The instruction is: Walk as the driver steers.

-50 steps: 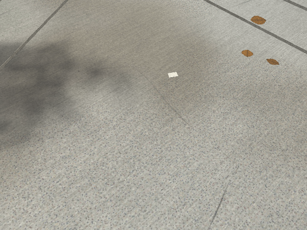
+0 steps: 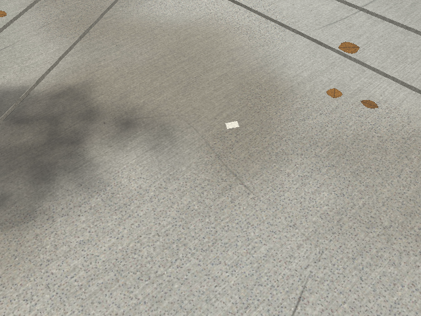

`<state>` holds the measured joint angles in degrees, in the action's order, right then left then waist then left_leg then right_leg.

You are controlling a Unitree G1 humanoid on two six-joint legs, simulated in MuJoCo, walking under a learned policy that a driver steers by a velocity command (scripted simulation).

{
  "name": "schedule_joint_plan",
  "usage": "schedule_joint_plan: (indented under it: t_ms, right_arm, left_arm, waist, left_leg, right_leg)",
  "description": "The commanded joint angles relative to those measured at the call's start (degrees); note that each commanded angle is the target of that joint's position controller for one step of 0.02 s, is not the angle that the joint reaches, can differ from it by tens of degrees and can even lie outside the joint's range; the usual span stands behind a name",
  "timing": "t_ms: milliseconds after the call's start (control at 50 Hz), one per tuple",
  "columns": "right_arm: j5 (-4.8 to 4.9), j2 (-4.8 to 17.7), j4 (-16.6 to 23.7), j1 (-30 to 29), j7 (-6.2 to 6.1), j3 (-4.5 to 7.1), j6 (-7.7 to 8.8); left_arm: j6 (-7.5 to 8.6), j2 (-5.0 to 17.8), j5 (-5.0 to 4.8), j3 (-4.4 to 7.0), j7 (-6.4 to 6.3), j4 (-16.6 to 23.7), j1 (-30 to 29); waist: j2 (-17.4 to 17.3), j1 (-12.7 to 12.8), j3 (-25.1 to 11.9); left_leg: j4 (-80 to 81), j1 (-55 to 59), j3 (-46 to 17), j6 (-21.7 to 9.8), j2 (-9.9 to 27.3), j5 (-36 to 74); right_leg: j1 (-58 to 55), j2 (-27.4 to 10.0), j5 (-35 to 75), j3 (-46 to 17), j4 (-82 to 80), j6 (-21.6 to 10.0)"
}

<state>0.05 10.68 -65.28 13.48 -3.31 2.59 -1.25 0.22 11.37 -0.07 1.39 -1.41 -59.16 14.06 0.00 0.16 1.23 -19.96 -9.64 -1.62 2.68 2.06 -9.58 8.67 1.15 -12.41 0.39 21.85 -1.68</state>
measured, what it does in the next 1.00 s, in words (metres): stands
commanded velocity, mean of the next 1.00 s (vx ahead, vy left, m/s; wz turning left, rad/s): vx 0.00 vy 0.00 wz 0.00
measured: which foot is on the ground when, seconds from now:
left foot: down 0.00-1.00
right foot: down 0.00-1.00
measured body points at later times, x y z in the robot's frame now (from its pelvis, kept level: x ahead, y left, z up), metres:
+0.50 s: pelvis +0.00 +0.00 +0.00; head +0.01 +0.00 +0.45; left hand +0.01 +0.24 -0.15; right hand -0.02 -0.24 -0.16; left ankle +0.01 +0.15 -0.75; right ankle -0.01 -0.10 -0.75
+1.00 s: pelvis +0.01 +0.00 +0.00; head +0.02 +0.00 +0.45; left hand +0.00 +0.23 -0.15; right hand -0.02 -0.24 -0.16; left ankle +0.01 +0.15 -0.75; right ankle -0.01 -0.10 -0.75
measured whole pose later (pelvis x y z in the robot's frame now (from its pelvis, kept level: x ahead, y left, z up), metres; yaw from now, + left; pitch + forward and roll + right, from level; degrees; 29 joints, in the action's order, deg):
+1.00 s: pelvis +0.01 +0.00 +0.00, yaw +0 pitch +0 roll +0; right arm 0.4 9.1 -66.9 17.4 -3.7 1.8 -0.6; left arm 0.2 10.2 -0.5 0.7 -1.7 -61.1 17.8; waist 0.0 0.4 1.1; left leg -20.0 -10.1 -2.1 3.0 2.4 -10.1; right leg 8.9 1.7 -12.5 0.3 21.3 -2.0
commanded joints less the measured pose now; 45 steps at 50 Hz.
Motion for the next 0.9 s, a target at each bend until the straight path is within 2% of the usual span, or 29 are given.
schedule_joint_plan:
  t_ms: [20,340,900]
  right_arm:
    - [0.01,5.1,0.3,2.7,-0.19,0.63,0.38]
    - [0.17,4.1,-1.3,5.5,-0.32,0.12,0.69]
    - [0.35,3.3,-1.6,8.4,-0.5,-0.17,0.76]
  left_arm:
    - [0.38,5.6,-0.02,0.93,-0.14,1.1,2.1]
    - [0.23,4.7,-0.16,0.53,-0.21,-0.6,4.7]
    - [0.2,4.0,-0.4,0.2,-0.43,-1.1,7.5]
  waist:
    - [0.3,0.0,1.1]
    - [-0.1,0.2,1.6]
    - [-0.2,0.2,2.1]
  left_leg:
    - [2.2,1.6,-0.4,-1.5,-0.2,3.2]
    - [2.2,0.7,-0.2,-1.3,-0.3,2.9]
    - [2.3,0.2,-0.2,-1.3,-0.5,3.3]
  right_leg:
    - [4.1,-3.3,4.9,-3.3,-5.7,-2.2]
    - [4.0,-2.7,4.8,-3.2,-5.9,-2.3]
    - [3.3,-2.5,6.8,-3.1,-5.5,-2.4]
Keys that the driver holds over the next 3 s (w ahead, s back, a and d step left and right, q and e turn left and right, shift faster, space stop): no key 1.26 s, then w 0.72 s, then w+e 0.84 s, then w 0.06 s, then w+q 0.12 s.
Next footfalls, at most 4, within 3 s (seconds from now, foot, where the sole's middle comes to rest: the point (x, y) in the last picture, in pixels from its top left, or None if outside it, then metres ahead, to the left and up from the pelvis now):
1.58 left None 0.06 0.14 -0.78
2.08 right None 0.48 -0.05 -0.87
2.50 left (187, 249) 0.80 0.13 -0.87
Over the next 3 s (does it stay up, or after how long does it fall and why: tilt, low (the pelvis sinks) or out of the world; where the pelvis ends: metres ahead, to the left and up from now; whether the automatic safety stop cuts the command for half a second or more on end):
stays up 0.84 -0.04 -0.10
